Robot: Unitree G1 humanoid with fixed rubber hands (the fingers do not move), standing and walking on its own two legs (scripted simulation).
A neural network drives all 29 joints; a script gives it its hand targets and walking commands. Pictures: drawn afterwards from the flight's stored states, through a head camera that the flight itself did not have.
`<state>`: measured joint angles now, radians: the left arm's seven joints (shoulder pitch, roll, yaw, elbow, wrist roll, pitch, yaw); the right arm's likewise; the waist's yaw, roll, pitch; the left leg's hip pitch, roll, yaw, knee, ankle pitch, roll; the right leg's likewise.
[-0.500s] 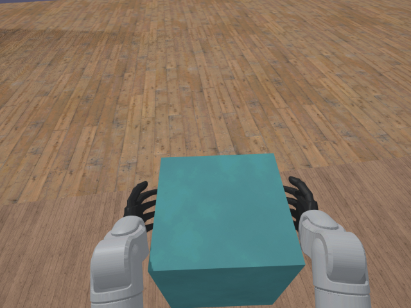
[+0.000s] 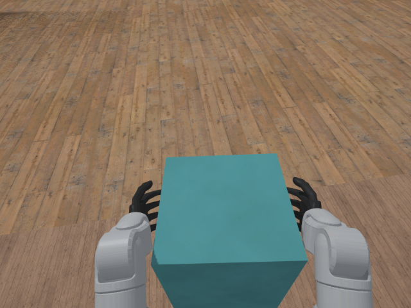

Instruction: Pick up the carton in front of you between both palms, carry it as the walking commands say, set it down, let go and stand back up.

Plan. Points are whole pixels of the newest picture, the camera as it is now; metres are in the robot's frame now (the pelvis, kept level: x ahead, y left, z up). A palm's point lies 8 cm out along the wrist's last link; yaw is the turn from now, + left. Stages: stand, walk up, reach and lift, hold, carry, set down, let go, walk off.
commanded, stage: carry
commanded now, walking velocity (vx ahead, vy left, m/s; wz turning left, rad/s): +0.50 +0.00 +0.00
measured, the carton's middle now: (223, 235) +0.27 +0.00 +0.00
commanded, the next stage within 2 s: none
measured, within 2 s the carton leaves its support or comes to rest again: neither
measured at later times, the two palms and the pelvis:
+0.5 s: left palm (155, 90) +0.65 +0.16 +0.10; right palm (267, 89) +0.62 -0.14 +0.10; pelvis +0.34 +0.03 +0.00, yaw -3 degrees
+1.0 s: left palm (174, 36) +1.02 +0.14 +0.09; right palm (253, 31) +1.03 -0.16 +0.08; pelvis +0.66 -0.02 +0.00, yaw -1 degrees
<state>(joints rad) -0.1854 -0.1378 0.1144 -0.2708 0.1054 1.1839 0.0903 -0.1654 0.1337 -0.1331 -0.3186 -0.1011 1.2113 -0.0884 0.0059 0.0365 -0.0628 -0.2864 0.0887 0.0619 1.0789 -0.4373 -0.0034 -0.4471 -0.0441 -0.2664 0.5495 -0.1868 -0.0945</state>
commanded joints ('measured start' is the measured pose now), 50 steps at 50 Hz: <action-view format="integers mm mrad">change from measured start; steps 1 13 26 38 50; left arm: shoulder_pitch -441 -364 -765 -1064 -1230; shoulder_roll -977 -868 -777 -852 -1042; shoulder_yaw -729 -755 -682 -584 -605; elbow -107 -186 -23 239 90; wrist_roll -403 -424 -424 -440 -543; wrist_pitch -14 -36 42 9 -6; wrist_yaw -260 -281 -216 -185 -225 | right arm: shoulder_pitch -486 -374 -803 -1088 -1173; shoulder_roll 948 903 793 848 997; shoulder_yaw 773 788 741 617 601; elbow -77 -135 -24 272 173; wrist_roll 396 362 461 473 426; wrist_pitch -27 -72 4 -29 -36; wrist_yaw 263 228 227 210 156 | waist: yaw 10 14 -37 -73 55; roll -75 -170 9 92 -109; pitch -334 -157 -333 -238 -451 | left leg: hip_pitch -400 -331 297 348 -414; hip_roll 52 -31 237 103 -34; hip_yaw -62 145 -256 19 -92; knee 153 -487 -769 -705 101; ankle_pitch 103 384 332 704 76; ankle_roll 39 20 199 174 57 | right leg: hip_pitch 569 536 -218 -195 623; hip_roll -330 -194 -65 28 -228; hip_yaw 500 132 285 98 501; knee -298 -341 739 81 -109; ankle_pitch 138 354 -145 125 342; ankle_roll -73 -25 28 32 -112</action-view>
